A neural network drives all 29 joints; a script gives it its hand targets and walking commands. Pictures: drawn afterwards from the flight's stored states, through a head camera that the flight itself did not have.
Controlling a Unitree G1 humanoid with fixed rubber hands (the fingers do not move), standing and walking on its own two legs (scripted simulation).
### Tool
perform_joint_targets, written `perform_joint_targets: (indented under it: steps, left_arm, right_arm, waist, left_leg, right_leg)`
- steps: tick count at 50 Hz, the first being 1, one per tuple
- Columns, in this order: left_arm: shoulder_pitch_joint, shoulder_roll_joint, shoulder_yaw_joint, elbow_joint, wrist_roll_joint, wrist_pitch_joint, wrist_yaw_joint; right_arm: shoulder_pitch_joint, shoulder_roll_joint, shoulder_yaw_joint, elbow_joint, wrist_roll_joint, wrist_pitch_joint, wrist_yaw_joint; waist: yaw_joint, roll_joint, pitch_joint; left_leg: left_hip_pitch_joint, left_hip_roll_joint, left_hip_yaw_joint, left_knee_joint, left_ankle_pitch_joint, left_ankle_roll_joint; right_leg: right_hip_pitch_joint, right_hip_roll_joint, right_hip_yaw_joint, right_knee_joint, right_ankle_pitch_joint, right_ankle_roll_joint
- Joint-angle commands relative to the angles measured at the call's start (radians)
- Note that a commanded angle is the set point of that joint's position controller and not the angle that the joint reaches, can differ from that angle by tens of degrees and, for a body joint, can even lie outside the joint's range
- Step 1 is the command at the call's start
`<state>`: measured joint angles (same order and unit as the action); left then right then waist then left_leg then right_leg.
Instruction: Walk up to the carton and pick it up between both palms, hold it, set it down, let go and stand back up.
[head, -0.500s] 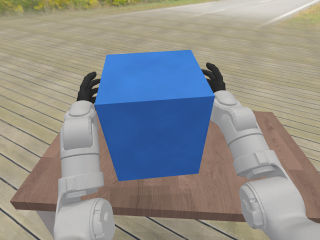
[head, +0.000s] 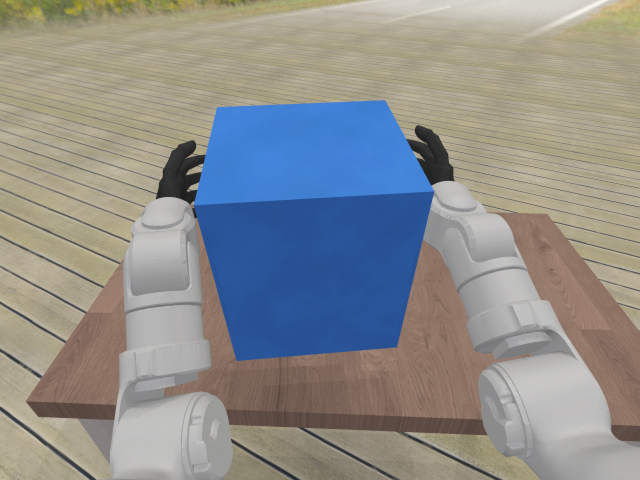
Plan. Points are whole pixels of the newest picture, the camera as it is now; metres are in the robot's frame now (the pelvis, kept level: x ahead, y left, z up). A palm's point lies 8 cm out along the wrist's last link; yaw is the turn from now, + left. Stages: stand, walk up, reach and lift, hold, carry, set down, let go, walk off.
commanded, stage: hold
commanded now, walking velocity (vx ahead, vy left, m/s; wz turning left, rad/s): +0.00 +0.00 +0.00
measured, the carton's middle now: (310, 231) +0.38 -0.01 +0.19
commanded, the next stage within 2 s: none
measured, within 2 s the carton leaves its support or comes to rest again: neither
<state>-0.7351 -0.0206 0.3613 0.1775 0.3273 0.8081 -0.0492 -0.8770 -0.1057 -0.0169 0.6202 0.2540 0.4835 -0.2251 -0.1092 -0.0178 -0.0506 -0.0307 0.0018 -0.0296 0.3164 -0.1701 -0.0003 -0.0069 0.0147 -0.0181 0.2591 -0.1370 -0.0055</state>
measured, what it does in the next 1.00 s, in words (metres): stands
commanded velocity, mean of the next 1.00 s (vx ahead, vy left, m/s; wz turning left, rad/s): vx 0.00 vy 0.00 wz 0.00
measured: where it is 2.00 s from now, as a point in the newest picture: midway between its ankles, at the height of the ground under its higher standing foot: outside the picture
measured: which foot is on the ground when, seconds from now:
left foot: down 0.00-1.00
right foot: down 0.00-1.00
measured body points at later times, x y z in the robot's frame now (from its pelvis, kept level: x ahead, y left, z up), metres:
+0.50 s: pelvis +0.00 +0.00 +0.00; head -0.07 +0.01 +0.44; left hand +0.38 +0.15 +0.24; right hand +0.38 -0.16 +0.25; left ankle +0.01 +0.12 -0.75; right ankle +0.01 -0.11 -0.75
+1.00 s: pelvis +0.00 +0.00 +0.00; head -0.07 +0.01 +0.44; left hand +0.38 +0.15 +0.24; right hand +0.38 -0.16 +0.25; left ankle +0.01 +0.12 -0.75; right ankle +0.01 -0.11 -0.75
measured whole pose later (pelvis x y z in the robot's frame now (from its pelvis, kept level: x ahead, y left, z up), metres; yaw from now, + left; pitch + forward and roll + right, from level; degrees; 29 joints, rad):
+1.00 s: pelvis +0.00 +0.00 +0.00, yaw +1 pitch -8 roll -1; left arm -0.72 -0.02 0.36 0.16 0.34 0.81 -0.06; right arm -0.87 -0.11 0.01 0.62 0.28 0.47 -0.23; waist -0.12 -0.02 -0.05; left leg 0.00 0.00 -0.04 0.32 -0.18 0.00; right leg 0.03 0.02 -0.03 0.25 -0.14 -0.01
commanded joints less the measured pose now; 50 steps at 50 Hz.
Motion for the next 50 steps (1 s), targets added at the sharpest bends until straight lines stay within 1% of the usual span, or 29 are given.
perform_joint_targets:
  steps: [1,5,6,7,8,9,10,14,16,18,19,20,21,23,25,26,27,28,30,31,34,35,38,40,42,45,46,47,50]
  left_arm:
    - [-0.743,-0.507,-0.457,-0.057,-0.179,-0.077,-0.140]
    - [-0.712,-0.514,-0.480,-0.121,-0.199,-0.082,-0.144]
    - [-0.700,-0.492,-0.477,-0.111,-0.189,-0.078,-0.148]
    - [-0.701,-0.493,-0.485,-0.156,-0.197,-0.080,-0.151]
    - [-0.672,-0.474,-0.461,-0.088,-0.175,-0.064,-0.158]
    - [-0.668,-0.476,-0.455,-0.112,-0.176,-0.064,-0.163]
    - [-0.700,-0.481,-0.464,-0.111,-0.178,-0.065,-0.164]
    - [-0.718,-0.496,-0.465,-0.106,-0.178,-0.067,-0.161]
    - [-0.727,-0.508,-0.480,-0.129,-0.188,-0.071,-0.156]
    - [-0.706,-0.510,-0.498,-0.136,-0.194,-0.074,-0.147]
    - [-0.709,-0.509,-0.493,-0.150,-0.196,-0.076,-0.143]
    - [-0.693,-0.502,-0.476,-0.110,-0.180,-0.068,-0.145]
    - [-0.694,-0.519,-0.497,-0.157,-0.187,-0.068,-0.144]
    - [-0.729,-0.503,-0.458,-0.096,-0.165,-0.063,-0.147]
    - [-0.724,-0.509,-0.470,-0.099,-0.178,-0.062,-0.150]
    - [-0.749,-0.509,-0.464,-0.077,-0.178,-0.064,-0.148]
    - [-0.733,-0.510,-0.466,-0.077,-0.187,-0.065,-0.148]
    - [-0.748,-0.524,-0.481,-0.057,-0.195,-0.070,-0.145]
    - [-0.726,-0.526,-0.488,-0.067,-0.195,-0.073,-0.141]
    - [-0.713,-0.510,-0.475,-0.089,-0.188,-0.074,-0.141]
    - [-0.725,-0.494,-0.424,-0.044,-0.163,-0.069,-0.156]
    - [-0.751,-0.510,-0.438,-0.056,-0.169,-0.076,-0.156]
    - [-0.772,-0.517,-0.493,-0.132,-0.208,-0.087,-0.147]
    - [-0.743,-0.504,-0.477,-0.120,-0.187,-0.080,-0.145]
    - [-0.734,-0.506,-0.485,-0.117,-0.194,-0.077,-0.147]
    - [-0.691,-0.495,-0.472,-0.102,-0.181,-0.071,-0.148]
    - [-0.686,-0.489,-0.458,-0.106,-0.166,-0.070,-0.149]
    - [-0.686,-0.474,-0.444,-0.093,-0.159,-0.068,-0.154]
    - [-0.688,-0.488,-0.456,-0.100,-0.169,-0.061,-0.164]
  right_arm:
    - [-0.698,0.646,0.275,-0.264,0.113,-0.051,0.109]
    - [-0.674,0.660,0.314,-0.321,0.137,-0.054,0.091]
    - [-0.635,0.634,0.307,-0.287,0.137,-0.043,0.083]
    - [-0.622,0.646,0.322,-0.310,0.154,-0.042,0.081]
    - [-0.629,0.615,0.300,-0.290,0.146,-0.036,0.078]
    - [-0.640,0.633,0.319,-0.320,0.154,-0.038,0.077]
    - [-0.654,0.623,0.303,-0.305,0.147,-0.037,0.080]
    - [-0.672,0.625,0.291,-0.304,0.140,-0.039,0.088]
    - [-0.675,0.635,0.294,-0.320,0.146,-0.043,0.090]
    - [-0.675,0.648,0.312,-0.349,0.149,-0.049,0.094]
    - [-0.687,0.655,0.327,-0.351,0.159,-0.048,0.093]
    - [-0.672,0.647,0.326,-0.326,0.155,-0.040,0.090]
    - [-0.654,0.641,0.320,-0.331,0.155,-0.040,0.089]
    - [-0.646,0.623,0.274,-0.236,0.122,-0.024,0.102]
    - [-0.674,0.636,0.277,-0.279,0.109,-0.039,0.111]
    - [-0.675,0.620,0.255,-0.243,0.100,-0.033,0.114]
    - [-0.711,0.648,0.278,-0.305,0.115,-0.048,0.114]
    - [-0.723,0.628,0.258,-0.292,0.103,-0.050,0.112]
    - [-0.721,0.638,0.282,-0.322,0.120,-0.060,0.106]
    - [-0.693,0.642,0.303,-0.303,0.136,-0.051,0.099]
    - [-0.682,0.630,0.268,-0.242,0.104,-0.041,0.101]
    - [-0.682,0.638,0.254,-0.224,0.093,-0.046,0.106]
    - [-0.708,0.655,0.286,-0.313,0.126,-0.065,0.101]
    - [-0.674,0.648,0.297,-0.276,0.137,-0.053,0.097]
    - [-0.664,0.640,0.288,-0.285,0.133,-0.051,0.096]
    - [-0.663,0.631,0.309,-0.304,0.142,-0.049,0.096]
    - [-0.650,0.638,0.315,-0.284,0.141,-0.043,0.094]
    - [-0.626,0.624,0.302,-0.243,0.129,-0.034,0.094]
    - [-0.658,0.626,0.297,-0.293,0.132,-0.046,0.093]
  waist:
    - [-0.003,0.033,-0.346]
    - [-0.013,0.026,-0.395]
    - [-0.035,0.034,-0.375]
    - [-0.034,0.030,-0.411]
    - [-0.033,0.044,-0.347]
    - [-0.015,0.013,-0.364]
    - [-0.023,0.039,-0.338]
    - [-0.015,0.041,-0.319]
    - [-0.013,0.064,-0.336]
    - [-0.014,0.049,-0.345]
    - [0.004,0.033,-0.356]
    - [0.004,0.033,-0.321]
    - [-0.012,0.038,-0.367]
    - [-0.010,0.039,-0.277]
    - [-0.001,0.016,-0.315]
    - [-0.011,0.031,-0.290]
    - [0.010,0.018,-0.332]
    - [-0.012,0.034,-0.324]
    - [-0.006,0.053,-0.369]
    - [-0.005,0.031,-0.373]
    - [-0.002,0.001,-0.320]
    - [-0.012,0.018,-0.296]
    - [-0.023,0.048,-0.399]
    - [-0.014,0.058,-0.368]
    - [-0.023,0.052,-0.363]
    - [-0.006,0.041,-0.336]
    - [0.003,0.023,-0.317]
    - [-0.008,0.012,-0.279]
    - [-0.005,0.030,-0.310]
  left_leg:
    - [0.030,-0.045,0.035,-0.036,0.140,-0.013]
    - [0.056,-0.054,0.034,-0.004,0.246,-0.019]
    - [0.071,-0.057,0.033,0.001,0.255,-0.026]
    - [0.081,-0.058,0.029,0.005,0.277,-0.027]
    - [0.064,-0.057,0.030,-0.004,0.239,-0.028]
    - [0.062,-0.057,0.032,-0.005,0.254,-0.022]
    - [0.049,-0.052,0.031,-0.016,0.229,-0.030]
    - [0.028,-0.047,0.033,-0.025,0.194,-0.026]
    - [0.038,-0.046,0.033,-0.019,0.207,-0.031]
    - [0.056,-0.048,0.032,-0.007,0.249,-0.029]
    - [0.058,-0.044,0.030,-0.004,0.266,-0.025]
    - [0.052,-0.048,0.033,-0.007,0.260,-0.024]
    - [0.076,-0.039,0.026,-0.009,0.268,-0.029]
    - [0.020,-0.033,0.032,-0.049,0.149,-0.020]
    - [0.007,-0.033,0.035,-0.050,0.137,-0.015]
    - [-0.004,-0.031,0.036,-0.062,0.106,-0.018]
    - [-0.004,-0.036,0.038,-0.047,0.134,-0.008]
    - [0.007,-0.033,0.037,-0.047,0.111,-0.015]
    - [0.043,-0.041,0.037,-0.017,0.199,-0.020]
    - [0.065,-0.047,0.035,-0.007,0.238,-0.017]
    - [0.018,-0.047,0.044,-0.046,0.114,-0.008]
    - [-0.001,-0.041,0.040,-0.058,0.102,-0.011]
    - [0.059,-0.046,0.032,-0.012,0.212,-0.021]
    - [0.060,-0.048,0.035,-0.007,0.238,-0.025]
    - [0.051,-0.046,0.034,-0.014,0.215,-0.029]
    - [0.048,-0.048,0.037,-0.016,0.222,-0.024]
    - [0.037,-0.048,0.037,-0.024,0.218,-0.017]
    - [0.041,-0.045,0.039,-0.031,0.202,-0.019]
    - [0.034,-0.047,0.035,-0.028,0.193,-0.020]
  right_leg:
    - [0.107,0.040,-0.024,-0.012,0.135,0.043]
    - [0.161,0.051,-0.030,0.009,0.264,0.058]
    - [0.165,0.044,-0.023,0.004,0.290,0.060]
    - [0.186,0.045,-0.026,0.009,0.317,0.062]
    - [0.170,0.041,-0.024,-0.002,0.280,0.057]
    - [0.187,0.041,-0.024,0.001,0.297,0.062]
    - [0.163,0.043,-0.030,0.000,0.256,0.058]
    - [0.134,0.047,-0.035,-0.009,0.178,0.049]
    - [0.132,0.046,-0.033,-0.001,0.186,0.048]
    - [0.136,0.051,-0.031,0.002,0.228,0.049]
    - [0.141,0.055,-0.033,0.005,0.230,0.050]
    - [0.145,0.055,-0.032,-0.001,0.227,0.050]
    - [0.155,0.064,-0.038,0.008,0.225,0.046]
    - [0.104,0.053,-0.035,-0.011,0.101,0.040]
    - [0.122,0.055,-0.039,-0.004,0.105,0.038]
    - [0.107,0.057,-0.039,-0.007,0.075,0.034]
    - [0.133,0.052,-0.034,-0.004,0.106,0.037]
    - [0.101,0.050,-0.030,-0.009,0.085,0.036]
    - [0.124,0.049,-0.032,-0.001,0.165,0.040]
    - [0.141,0.051,-0.031,0.002,0.213,0.047]
    - [0.119,0.044,-0.030,-0.015,0.112,0.053]
    - [0.100,0.045,-0.035,-0.012,0.099,0.047]
    - [0.147,0.041,-0.030,0.004,0.202,0.047]
    - [0.150,0.049,-0.034,0.007,0.224,0.051]
    - [0.134,0.048,-0.033,0.002,0.204,0.051]
    - [0.140,0.051,-0.034,-0.001,0.199,0.053]
    - [0.150,0.055,-0.035,-0.005,0.195,0.052]
    - [0.133,0.051,-0.034,-0.009,0.187,0.052]
    - [0.144,0.044,-0.032,-0.011,0.174,0.048]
